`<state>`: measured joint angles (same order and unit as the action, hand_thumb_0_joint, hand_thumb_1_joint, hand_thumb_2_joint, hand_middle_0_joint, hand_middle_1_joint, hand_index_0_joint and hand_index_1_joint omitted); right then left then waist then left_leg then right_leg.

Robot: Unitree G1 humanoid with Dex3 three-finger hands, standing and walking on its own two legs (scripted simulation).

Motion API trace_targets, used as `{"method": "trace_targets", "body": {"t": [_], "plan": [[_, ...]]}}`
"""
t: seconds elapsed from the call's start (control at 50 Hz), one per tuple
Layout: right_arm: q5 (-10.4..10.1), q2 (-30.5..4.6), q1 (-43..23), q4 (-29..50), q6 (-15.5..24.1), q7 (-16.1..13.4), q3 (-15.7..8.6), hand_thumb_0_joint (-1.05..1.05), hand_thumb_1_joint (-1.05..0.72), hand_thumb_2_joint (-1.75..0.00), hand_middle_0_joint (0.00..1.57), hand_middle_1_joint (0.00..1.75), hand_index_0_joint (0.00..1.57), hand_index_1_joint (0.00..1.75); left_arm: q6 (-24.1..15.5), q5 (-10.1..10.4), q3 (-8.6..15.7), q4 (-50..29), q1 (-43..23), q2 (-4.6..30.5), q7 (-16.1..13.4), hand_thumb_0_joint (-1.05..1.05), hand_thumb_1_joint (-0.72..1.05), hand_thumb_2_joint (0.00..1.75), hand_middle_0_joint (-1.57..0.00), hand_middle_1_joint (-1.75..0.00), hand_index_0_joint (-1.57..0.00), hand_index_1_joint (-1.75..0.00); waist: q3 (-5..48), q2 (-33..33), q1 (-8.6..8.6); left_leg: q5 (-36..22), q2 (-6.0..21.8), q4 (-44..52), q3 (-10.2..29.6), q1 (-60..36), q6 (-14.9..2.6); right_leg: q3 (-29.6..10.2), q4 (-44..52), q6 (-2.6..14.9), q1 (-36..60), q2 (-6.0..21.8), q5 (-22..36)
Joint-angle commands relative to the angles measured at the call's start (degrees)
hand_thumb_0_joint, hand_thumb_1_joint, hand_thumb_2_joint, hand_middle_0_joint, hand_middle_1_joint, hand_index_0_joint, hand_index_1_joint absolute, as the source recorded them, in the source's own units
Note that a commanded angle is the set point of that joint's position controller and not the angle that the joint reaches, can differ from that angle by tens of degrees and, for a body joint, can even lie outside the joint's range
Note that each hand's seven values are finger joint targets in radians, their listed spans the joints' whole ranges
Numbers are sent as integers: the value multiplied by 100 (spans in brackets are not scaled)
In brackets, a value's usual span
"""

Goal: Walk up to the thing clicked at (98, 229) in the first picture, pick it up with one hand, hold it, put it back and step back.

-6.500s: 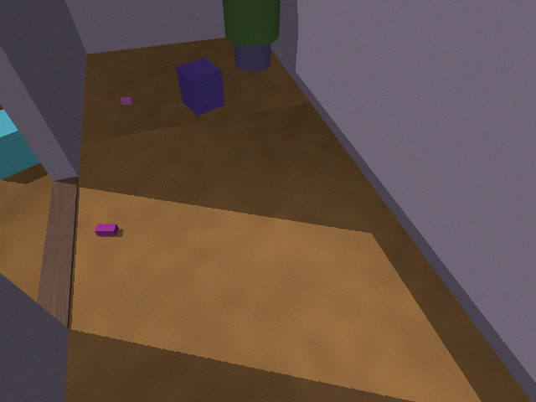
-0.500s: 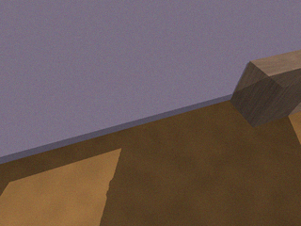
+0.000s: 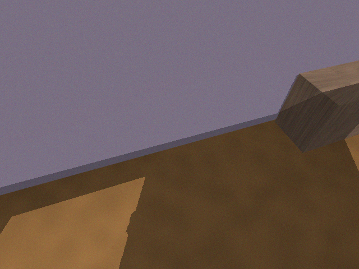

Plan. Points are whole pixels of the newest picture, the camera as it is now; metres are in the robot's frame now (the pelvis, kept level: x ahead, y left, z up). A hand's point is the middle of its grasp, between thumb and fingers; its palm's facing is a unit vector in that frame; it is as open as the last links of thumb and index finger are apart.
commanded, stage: stand
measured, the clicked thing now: out of the picture -0.70 +0.89 -0.76
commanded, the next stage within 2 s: walk up in 0.14 s
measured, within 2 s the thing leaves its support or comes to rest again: neither
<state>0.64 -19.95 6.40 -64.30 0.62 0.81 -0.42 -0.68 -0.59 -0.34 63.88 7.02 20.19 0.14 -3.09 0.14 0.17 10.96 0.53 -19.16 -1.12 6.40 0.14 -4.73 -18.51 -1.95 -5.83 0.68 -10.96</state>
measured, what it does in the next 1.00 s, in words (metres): walks ahead, turning left: right foot, then left foot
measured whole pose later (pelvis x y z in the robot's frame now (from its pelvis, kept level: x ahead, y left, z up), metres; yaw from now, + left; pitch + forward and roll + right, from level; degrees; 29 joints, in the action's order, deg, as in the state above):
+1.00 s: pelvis +0.26 -0.05 -0.02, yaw +21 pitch -3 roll +0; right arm 0.9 -22.0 19.7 -46.1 0.4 2.0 -1.5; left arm 1.2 -1.6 2.6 43.9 8.7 24.7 6.1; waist -6.6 4.9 1.7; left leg 12.9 0.2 -32.7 0.9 17.1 -1.7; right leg -2.3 -59.4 -0.6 -26.1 2.6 -25.7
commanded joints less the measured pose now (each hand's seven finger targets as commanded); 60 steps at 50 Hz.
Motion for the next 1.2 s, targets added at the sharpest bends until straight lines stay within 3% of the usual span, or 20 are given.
{"method": "trace_targets", "body": {"t": [0.0,0.1,0.12,0.16,0.2,0.36,0.4,0.42,0.52,0.66,0.72,0.76,0.78,0.8,0.82,0.92,1.1,1.12,1.16,1.18], "plan": [[-31,-1259,-220,357,110,-102,-275,0,-90,-90,20,30,20,30,-125,-8,242,-348,-121,1201,-97,0,90,90,-20,-30,-20,-30,576,43,26,-1160,726,164,482,-362,-162,-255,207,268,-48,616,1344],[-23,-1273,-260,352,98,-98,-272,0,-90,-90,20,30,20,30,-106,-2,228,-351,-104,1201,-96,0,90,90,-20,-30,-20,-30,508,-79,13,-972,728,225,504,-281,-153,-239,221,270,-72,602,1108],[78,-1653,117,681,150,5,-540,0,-90,-90,20,30,20,30,-142,-69,466,-635,171,1545,32,0,90,90,-20,-30,-20,-30,932,-107,89,1767,519,-24,472,-601,-492,-85,-226,471,-190,139,-1321],[127,-1817,621,580,151,37,-686,0,-90,-90,20,30,20,30,-123,-147,504,-749,-162,1417,123,0,90,90,-20,-30,-20,-30,125,-542,377,3518,1160,682,1444,-787,-912,216,-1204,426,-1951,-122,-2175],[146,-2019,673,751,205,41,-824,0,-90,-90,20,30,20,30,-138,-164,542,-989,-348,1391,159,0,90,90,-20,-30,-20,-30,-763,-787,449,2871,2258,1324,2384,-479,-1530,191,-2586,323,-2910,175,-1801],[180,-1276,-88,1586,116,157,-645,0,-90,-90,20,30,20,30,-321,-142,846,-540,1942,1564,223,0,90,90,-20,-30,-20,-30,315,173,-738,2002,595,-1666,-125,1942,-628,584,-762,238,1445,-108,-271],[74,-882,-102,1882,-161,156,-463,0,-90,-90,20,30,20,30,-273,-293,1000,-1465,1048,2404,216,0,90,90,-20,-30,-20,-30,190,2237,-894,2155,-46,-3827,215,3632,-304,-2681,1724,1018,1043,2667,-4282],[103,-1517,-289,1929,-183,213,-616,0,-90,-90,20,30,20,30,-266,-256,893,-1761,688,2293,236,0,90,90,-20,-30,-20,-30,-188,1208,-740,1710,434,-4079,427,3383,-251,-2864,1736,1369,574,2741,-3819],[56,-1555,681,1463,-157,417,-649,0,-90,-90,20,30,20,30,-221,-113,771,-1899,224,1604,205,0,90,90,-20,-30,-20,-30,-178,675,-143,536,814,-3653,252,2667,-28,-4,1153,1048,270,1635,-1470],[54,-1399,272,1878,-97,576,-592,0,-90,-90,20,30,20,30,-207,-227,919,-2162,115,1770,234,0,90,90,-20,-30,-20,-30,-530,454,-222,-300,803,-2331,-419,2181,-54,1142,753,1014,-328,1453,-1258],[36,-1448,875,1846,-63,472,-665,0,-90,-90,20,30,20,30,-132,-286,913,-2296,-101,1789,288,0,90,90,-20,-30,-20,-30,-219,298,97,30,562,-2315,-773,1086,-202,1367,-247,991,-845,1460,-871],[11,-1654,2239,1564,-45,286,-830,0,-90,-90,20,30,20,30,-60,-273,807,-2404,-124,1606,311,0,90,90,-20,-30,-20,-30,588,-552,778,852,2,-1779,-786,-805,-593,1739,-2781,808,-1477,1053,835],[39,-2058,2789,1519,-45,120,-968,0,-90,-90,20,30,20,30,-25,-208,645,-2478,118,1256,360,0,90,90,-20,-30,-20,-30,596,-1937,1061,1495,546,-610,673,-1348,-999,1923,-4888,487,-2403,366,-597],[104,-2687,2553,1762,-25,49,-1027,0,-90,-90,20,30,20,30,-22,-128,540,-2757,105,973,408,0,90,90,-20,-30,-20,-30,387,-2594,763,1076,1999,457,4116,-1474,-1685,1378,-5576,163,-3844,-536,-2732],[-84,-2716,2153,1929,-3,36,-1007,0,-90,-90,20,30,20,30,-52,-145,577,-2862,5,1507,400,0,90,90,-20,-30,-20,-30,632,-1392,555,1548,2508,1053,5483,-1104,-2198,-68,-5618,240,-3753,-22,-2405],[-13,-2114,1100,2348,133,-58,-736,0,-90,-90,20,30,20,30,99,-97,757,-2338,584,1702,523,0,90,90,-20,-30,-20,-30,368,-709,-129,1540,1190,435,2238,778,-1327,164,-4120,130,-2102,320,-1442],[81,-1787,565,2828,-80,-125,-700,0,-90,-90,20,30,20,30,92,117,729,-2343,615,1168,190,0,90,90,-20,-30,-20,-30,549,-1117,-411,-1839,509,-1301,1790,1716,-684,565,-1436,289,-519,-208,-69],[25,-1488,560,2882,-118,-144,-615,0,-90,-90,20,30,20,30,44,83,787,-2264,799,1352,139,0,90,90,-20,-30,-20,-30,757,-687,-568,-989,182,-1780,1647,2002,-415,400,-937,452,6,-25,390],[-38,-793,1352,2880,-188,-207,-385,0,-90,-90,20,30,20,30,6,-96,882,-2452,498,2049,45,0,90,90,-20,-30,-20,-30,750,1607,-237,2187,-611,-3555,842,2953,-76,-2001,174,935,15,2311,-76],[8,-1234,1650,2727,-243,-238,-536,0,-90,-90,20,30,20,30,36,-82,917,-2576,-129,2127,70,0,90,90,-20,-30,-20,-30,896,1525,-41,2408,-207,-4157,609,2622,-37,-2323,267,1436,-496,2820,-453]]}}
